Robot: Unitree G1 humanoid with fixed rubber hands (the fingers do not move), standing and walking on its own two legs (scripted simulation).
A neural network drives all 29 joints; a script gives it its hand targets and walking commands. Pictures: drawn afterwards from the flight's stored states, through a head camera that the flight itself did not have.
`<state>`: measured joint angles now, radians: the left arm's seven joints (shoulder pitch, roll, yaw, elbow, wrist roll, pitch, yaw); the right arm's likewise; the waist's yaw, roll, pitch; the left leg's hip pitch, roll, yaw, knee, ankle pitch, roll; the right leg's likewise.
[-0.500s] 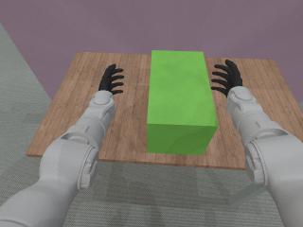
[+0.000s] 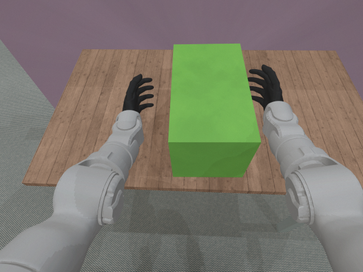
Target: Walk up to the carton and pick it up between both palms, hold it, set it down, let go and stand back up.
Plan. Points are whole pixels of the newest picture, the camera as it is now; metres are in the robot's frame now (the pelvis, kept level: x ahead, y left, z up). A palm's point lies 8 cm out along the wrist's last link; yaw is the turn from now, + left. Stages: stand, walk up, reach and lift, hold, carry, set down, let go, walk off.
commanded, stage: reach and lift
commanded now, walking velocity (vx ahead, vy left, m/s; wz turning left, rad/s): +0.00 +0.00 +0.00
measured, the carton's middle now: (207, 109) +0.50 -0.02 +0.02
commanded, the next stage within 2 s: none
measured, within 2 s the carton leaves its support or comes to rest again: neither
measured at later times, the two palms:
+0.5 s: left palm (133, 117) +0.43 +0.15 +0.07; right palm (256, 116) +0.44 -0.12 +0.08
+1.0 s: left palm (133, 119) +0.42 +0.15 +0.07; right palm (257, 113) +0.44 -0.12 +0.09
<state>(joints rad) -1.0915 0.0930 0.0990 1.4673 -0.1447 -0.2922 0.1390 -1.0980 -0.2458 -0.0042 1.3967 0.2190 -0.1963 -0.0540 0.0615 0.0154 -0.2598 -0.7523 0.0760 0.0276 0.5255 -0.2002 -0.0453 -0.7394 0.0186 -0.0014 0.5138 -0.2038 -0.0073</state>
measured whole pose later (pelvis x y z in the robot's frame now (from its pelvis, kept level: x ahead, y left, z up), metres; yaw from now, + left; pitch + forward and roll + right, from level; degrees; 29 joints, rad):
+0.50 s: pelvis +0.01 +0.01 +0.02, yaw +0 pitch +13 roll +0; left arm -0.87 -0.14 0.65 1.03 0.49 -0.17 0.11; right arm -0.88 0.08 -0.76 1.04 -0.56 -0.25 0.01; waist 0.04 0.02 -0.08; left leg -0.42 0.05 0.06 0.34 -0.15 -0.02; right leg -0.40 -0.01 0.01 0.31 -0.14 0.01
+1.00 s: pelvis +0.02 +0.00 +0.02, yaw +1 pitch +9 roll +0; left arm -0.81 -0.18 0.66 0.87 0.54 -0.06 0.06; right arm -0.84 0.14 -0.78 0.94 -0.62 -0.20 0.04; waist 0.02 -0.04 -0.01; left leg -0.30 0.07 0.08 0.30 -0.15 -0.04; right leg -0.29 0.00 -0.04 0.30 -0.17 -0.01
